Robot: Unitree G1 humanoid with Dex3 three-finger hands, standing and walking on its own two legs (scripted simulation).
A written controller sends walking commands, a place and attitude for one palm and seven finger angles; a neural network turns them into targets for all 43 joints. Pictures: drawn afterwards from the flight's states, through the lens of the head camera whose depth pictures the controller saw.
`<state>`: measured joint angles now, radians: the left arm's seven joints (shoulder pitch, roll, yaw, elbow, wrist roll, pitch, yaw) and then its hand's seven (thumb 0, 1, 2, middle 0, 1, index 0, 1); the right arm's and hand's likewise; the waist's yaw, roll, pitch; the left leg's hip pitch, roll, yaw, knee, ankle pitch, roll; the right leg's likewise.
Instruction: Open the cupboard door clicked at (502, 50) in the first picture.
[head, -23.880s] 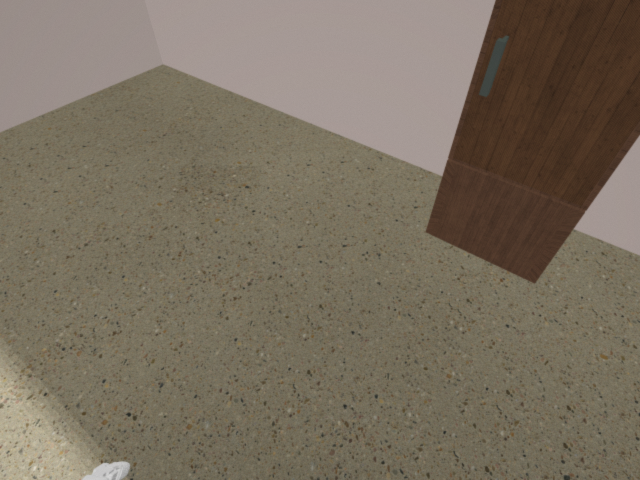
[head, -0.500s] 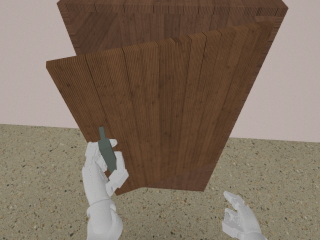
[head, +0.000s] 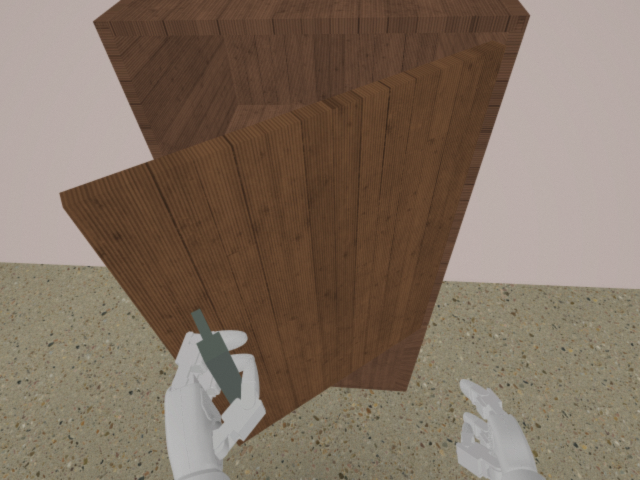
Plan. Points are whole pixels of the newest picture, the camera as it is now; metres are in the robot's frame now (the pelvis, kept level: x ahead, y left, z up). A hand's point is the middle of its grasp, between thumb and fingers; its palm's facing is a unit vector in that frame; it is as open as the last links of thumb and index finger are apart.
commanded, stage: open thumb and fingers to let go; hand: left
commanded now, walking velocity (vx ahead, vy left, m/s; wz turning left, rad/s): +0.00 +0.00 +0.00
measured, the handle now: (222, 363) +0.25 +0.12 +0.06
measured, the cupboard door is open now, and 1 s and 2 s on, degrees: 37 33 36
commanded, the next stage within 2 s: slide the hand sideways off the handle in 0.76 s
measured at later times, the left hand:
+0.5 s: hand (230, 398) +0.21 +0.10 +0.07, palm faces +0.34 -0.94 +0.03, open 13.1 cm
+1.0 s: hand (227, 418) +0.19 +0.10 +0.07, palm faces +0.04 -1.00 +0.02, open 16.2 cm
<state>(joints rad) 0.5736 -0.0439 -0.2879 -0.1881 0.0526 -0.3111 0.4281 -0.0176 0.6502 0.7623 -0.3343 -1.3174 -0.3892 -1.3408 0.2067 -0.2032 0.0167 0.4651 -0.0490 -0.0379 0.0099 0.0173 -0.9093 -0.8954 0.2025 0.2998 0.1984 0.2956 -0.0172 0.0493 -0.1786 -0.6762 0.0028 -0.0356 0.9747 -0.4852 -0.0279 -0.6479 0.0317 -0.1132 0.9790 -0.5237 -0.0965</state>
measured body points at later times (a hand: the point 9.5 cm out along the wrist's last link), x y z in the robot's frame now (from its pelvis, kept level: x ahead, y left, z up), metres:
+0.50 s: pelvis -0.01 +0.01 +0.00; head +0.02 -0.01 +0.44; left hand +0.18 +0.15 +0.07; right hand +0.17 -0.20 -0.09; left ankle +0.00 +0.14 -0.68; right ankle -0.02 -0.05 -0.68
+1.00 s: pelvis -0.01 +0.03 -0.01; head +0.02 +0.02 +0.44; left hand +0.18 +0.16 +0.07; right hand +0.19 -0.18 -0.07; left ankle +0.00 +0.14 -0.68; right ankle -0.02 -0.05 -0.68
